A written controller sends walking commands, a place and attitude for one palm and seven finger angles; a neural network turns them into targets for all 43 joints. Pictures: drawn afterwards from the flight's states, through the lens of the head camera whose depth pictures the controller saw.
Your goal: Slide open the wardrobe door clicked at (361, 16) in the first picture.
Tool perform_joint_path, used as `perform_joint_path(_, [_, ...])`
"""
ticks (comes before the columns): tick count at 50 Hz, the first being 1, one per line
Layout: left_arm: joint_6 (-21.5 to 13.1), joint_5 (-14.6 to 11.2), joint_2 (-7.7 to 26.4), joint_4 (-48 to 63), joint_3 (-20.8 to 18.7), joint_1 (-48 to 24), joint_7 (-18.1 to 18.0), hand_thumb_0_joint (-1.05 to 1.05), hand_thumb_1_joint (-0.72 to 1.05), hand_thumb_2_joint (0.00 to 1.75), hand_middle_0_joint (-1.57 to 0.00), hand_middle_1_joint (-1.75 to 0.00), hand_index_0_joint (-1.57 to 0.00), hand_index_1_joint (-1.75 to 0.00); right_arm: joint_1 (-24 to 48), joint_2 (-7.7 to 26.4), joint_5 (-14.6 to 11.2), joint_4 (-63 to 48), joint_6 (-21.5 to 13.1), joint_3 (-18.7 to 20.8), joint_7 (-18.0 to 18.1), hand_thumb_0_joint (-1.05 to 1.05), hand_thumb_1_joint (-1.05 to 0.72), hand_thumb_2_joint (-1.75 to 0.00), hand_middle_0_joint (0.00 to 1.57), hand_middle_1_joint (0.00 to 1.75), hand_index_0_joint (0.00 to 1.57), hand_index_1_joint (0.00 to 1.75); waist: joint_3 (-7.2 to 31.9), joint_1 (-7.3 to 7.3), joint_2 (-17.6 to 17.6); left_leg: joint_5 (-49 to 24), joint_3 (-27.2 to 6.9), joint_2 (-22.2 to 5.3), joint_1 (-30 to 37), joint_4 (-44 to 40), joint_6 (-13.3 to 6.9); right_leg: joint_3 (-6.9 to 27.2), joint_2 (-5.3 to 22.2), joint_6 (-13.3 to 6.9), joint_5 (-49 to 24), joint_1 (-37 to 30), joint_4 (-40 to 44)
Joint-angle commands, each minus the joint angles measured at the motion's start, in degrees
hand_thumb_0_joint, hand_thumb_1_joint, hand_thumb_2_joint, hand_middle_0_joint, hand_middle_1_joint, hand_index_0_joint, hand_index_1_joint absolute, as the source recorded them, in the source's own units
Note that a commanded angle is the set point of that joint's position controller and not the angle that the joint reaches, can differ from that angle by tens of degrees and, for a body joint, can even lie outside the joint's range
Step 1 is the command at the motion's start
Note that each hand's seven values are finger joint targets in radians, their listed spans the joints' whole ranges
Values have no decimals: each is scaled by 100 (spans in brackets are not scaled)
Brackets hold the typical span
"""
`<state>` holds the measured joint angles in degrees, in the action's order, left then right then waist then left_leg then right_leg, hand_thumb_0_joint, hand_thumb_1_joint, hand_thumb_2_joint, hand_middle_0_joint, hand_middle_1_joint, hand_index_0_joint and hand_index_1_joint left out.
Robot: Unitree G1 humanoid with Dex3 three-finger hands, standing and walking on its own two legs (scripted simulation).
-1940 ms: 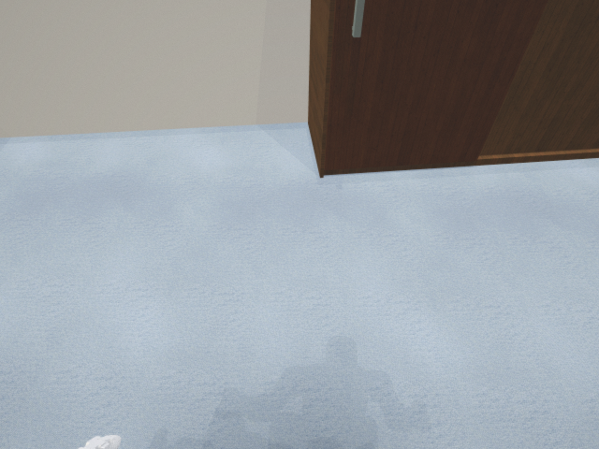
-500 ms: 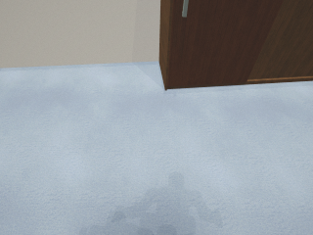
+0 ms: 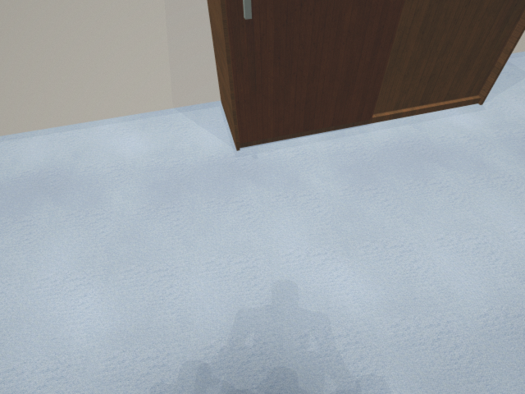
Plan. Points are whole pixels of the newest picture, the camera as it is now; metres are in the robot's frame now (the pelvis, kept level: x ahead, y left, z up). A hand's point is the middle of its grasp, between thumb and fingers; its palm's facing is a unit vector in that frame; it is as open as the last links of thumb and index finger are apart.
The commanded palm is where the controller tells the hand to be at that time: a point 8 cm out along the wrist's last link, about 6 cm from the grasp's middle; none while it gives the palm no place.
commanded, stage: walk to a spot facing it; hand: left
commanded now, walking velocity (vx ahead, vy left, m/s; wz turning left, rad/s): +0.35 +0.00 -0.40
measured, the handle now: out of the picture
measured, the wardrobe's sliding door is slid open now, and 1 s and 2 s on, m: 0.00 0.00 0.00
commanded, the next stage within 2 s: turn to face it in 1.72 s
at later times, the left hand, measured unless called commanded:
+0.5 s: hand (150, 381) +0.17 +0.23 -0.18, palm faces -0.09 -0.98 -0.15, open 7.4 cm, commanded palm none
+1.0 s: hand (246, 201) +0.59 +0.10 -0.15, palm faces -0.46 -0.88 -0.12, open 7.4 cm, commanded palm none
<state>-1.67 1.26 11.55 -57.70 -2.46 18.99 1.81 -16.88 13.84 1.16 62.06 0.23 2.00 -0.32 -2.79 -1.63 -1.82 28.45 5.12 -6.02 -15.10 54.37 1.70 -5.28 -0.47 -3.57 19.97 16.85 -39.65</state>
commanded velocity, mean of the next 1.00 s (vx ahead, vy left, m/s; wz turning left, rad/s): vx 0.36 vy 0.00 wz -0.31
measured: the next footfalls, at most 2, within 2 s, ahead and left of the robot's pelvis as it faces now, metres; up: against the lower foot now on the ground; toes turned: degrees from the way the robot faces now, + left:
left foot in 0.44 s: +0.34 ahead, +0.12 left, +0.00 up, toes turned -2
right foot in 1.06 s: +0.51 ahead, -0.14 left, +0.00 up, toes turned -33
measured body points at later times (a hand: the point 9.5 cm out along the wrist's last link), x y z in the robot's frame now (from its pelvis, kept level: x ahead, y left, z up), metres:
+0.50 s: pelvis +0.21 +0.05 +0.00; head +0.23 +0.07 +0.45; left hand +0.17 +0.28 -0.17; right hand +0.30 -0.19 -0.12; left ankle +0.30 +0.12 -0.72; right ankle +0.03 -0.06 -0.65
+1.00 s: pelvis +0.41 +0.01 +0.01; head +0.44 +0.00 +0.46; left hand +0.61 +0.15 -0.14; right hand +0.19 -0.10 -0.12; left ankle +0.30 +0.12 -0.72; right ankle +0.47 -0.13 -0.69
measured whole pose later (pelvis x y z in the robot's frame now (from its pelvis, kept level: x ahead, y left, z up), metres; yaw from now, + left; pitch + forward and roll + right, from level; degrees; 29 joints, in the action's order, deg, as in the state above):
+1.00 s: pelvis +0.41 +0.01 +0.01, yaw -23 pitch +0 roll -1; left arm 1.0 2.0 8.7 -57.4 -3.3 3.6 2.0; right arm -31.3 5.6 1.9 67.2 -4.2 1.3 1.4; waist -4.9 4.9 0.5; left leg 24.5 20.7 -2.9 5.9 19.5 0.1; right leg -8.3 3.2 -2.9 12.6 29.4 -41.1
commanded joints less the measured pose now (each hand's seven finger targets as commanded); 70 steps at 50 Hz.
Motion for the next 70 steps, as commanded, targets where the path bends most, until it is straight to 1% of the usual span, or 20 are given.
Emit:
perform_joint_path(1, [-135,-7,1028,79,-190,830,-224,0,90,90,-20,-30,-20,-30,1242,508,25,-944,-302,157,-3,0,-90,-90,20,30,20,30,-499,-224,447,-811,-522,-211,-2641,1547,-9,3398,1891,-958,381,-895,2927])
perform_joint_path(5, [-249,2,728,24,-150,693,-230,0,90,90,-20,-30,-20,-30,681,235,37,-728,-185,187,-52,0,-90,-90,20,30,20,30,-257,106,647,-1604,-305,-185,-2228,955,149,2136,1301,-674,-765,-690,2920])
perform_joint_path(12, [-312,20,531,-291,-134,1199,-301,0,90,90,-20,-30,-20,-30,1442,-3,10,-1094,-252,169,-110,0,-90,-90,20,30,20,30,-276,-123,759,-1902,-106,-101,-2688,-154,159,1862,1179,-667,-2282,-1569,2682])
perform_joint_path(17, [-253,36,602,-338,-149,1107,-348,0,90,90,-20,-30,-20,-30,1732,-63,-28,-1217,-341,139,-136,0,-90,-90,20,30,20,30,-353,-154,1010,-1714,82,162,-1590,-1462,-61,1756,1142,-528,-3092,-1438,2385])
perform_joint_path(20, [-257,-23,706,-270,-237,747,-327,0,90,90,-20,-30,-20,-30,-148,319,17,-624,-438,236,32,0,-90,-90,20,30,20,30,544,683,624,-2061,137,365,1165,-2475,-276,1320,710,-245,-3840,-745,365])
perform_joint_path(22, [-261,-99,145,-73,-177,1096,-208,0,90,90,-20,-30,-20,-30,-1413,1323,93,-337,-442,443,105,0,-90,-90,20,30,20,30,1501,826,-1596,-1603,-3264,-2286,2997,-3572,-1214,501,-356,97,1133,1442,-3018])
perform_joint_path(23, [-221,-49,238,27,-139,784,-243,0,90,90,-20,-30,-20,-30,-1006,1170,16,-411,-381,391,124,0,-90,-90,20,30,20,30,1175,712,-1153,-275,-3585,-2458,2173,-4086,-1324,854,-24,54,1126,1720,-3800])
perform_joint_path(25, [-164,32,175,51,-176,88,-134,0,90,90,-20,-30,-20,-30,-220,383,25,-551,-444,228,126,0,-90,-90,20,30,20,30,-151,462,-448,42,-2470,-1873,695,-4411,-1038,780,503,95,70,2058,-3890])
perform_joint_path(29, [103,89,-97,-114,-195,464,-62,0,90,90,-20,-30,-20,-30,-124,-18,7,-424,-607,107,169,0,-90,-90,20,30,20,30,-93,-7,-411,-1555,-677,-1243,13,-4421,-699,663,670,261,-643,1492,-3271])
perform_joint_path(37, [224,101,-20,277,-210,-784,14,0,90,90,-20,-30,-20,-30,-885,68,-16,-106,-653,132,212,0,-90,-90,20,30,20,30,-372,208,-175,-2852,27,-1200,1146,-4460,-737,427,806,467,-1380,2595,-2101])
perform_joint_path(45, [150,58,-136,543,-85,-2063,36,0,90,90,-20,-30,-20,-30,-1823,-6,62,327,-552,32,246,0,-90,-90,20,30,20,30,-740,610,-384,-4302,547,-1233,1869,-4230,-741,-201,502,204,-1059,2218,-446])
perform_joint_path(48, [99,52,-90,523,-84,-1930,0,0,90,90,-20,-30,-20,-30,-1838,75,69,390,-507,57,243,0,-90,-90,20,30,20,30,-569,468,-458,-5763,800,-1316,2133,-3688,-753,-473,214,-21,-521,1672,4])
perform_joint_path(50, [17,62,14,310,-118,-1153,-41,0,90,90,-20,-30,-20,-30,-1678,233,37,369,-480,78,247,0,-90,-90,20,30,20,30,1,113,-651,-7270,980,-1283,2245,-2655,-645,-704,-144,-209,-351,634,387])
perform_joint_path(51, [-45,80,183,85,-176,-467,-63,0,90,90,-20,-30,-20,-30,-1530,307,0,321,-474,102,229,0,-90,-90,20,30,20,30,420,-208,-637,-7168,1138,-1121,1910,-1731,-506,-749,-234,-282,-719,-385,798])
perform_joint_path(52, [-123,95,554,-178,-286,376,-109,0,90,90,-20,-30,-20,-30,-1403,232,-64,222,-480,106,168,0,-90,-90,20,30,20,30,950,-583,-340,-5903,1141,-1012,620,-354,-335,-71,343,-539,-1307,-2109,978])
perform_joint_path(53, [-172,59,1148,-327,-424,1049,-202,0,90,90,-20,-30,-20,-30,-1458,-189,-159,7,-519,62,154,0,-90,-90,20,30,20,30,1629,-682,855,-945,1100,-106,-1370,1661,-44,2573,2170,-1304,-2564,-3765,1222])
perform_joint_path(54, [-153,-85,1389,-380,-457,1107,-234,0,90,90,-20,-30,-20,-30,-1042,-182,-152,-161,-519,71,173,0,-90,-90,20,30,20,30,1695,-630,869,485,291,185,-2083,2789,-66,3410,2675,-1740,-3275,-3699,1771])
perform_joint_path(57, [-196,-69,598,-168,-247,23,-296,0,90,90,-20,-30,-20,-30,-438,-312,-6,-242,-375,143,134,0,-90,-90,20,30,20,30,82,-43,-35,-751,-381,-456,-2047,2345,-89,1982,1998,-1027,-2200,-1131,2343])
perform_joint_path(60, [-299,40,251,-61,-204,-291,-312,0,90,90,-20,-30,-20,-30,-992,-583,62,-110,-191,139,91,0,-90,-90,20,30,20,30,-47,435,411,-985,-200,-520,-1454,1385,26,1092,1550,-763,-1836,-16,2621])
perform_joint_path(70, [-305,12,636,-320,-167,343,-234,0,90,90,-20,-30,-20,-30,1051,-179,37,-817,-327,91,-160,0,-90,-90,20,30,20,30,-372,-31,893,-1672,245,-158,-1393,-1484,-7,1022,1371,-550,-2011,-918,2497])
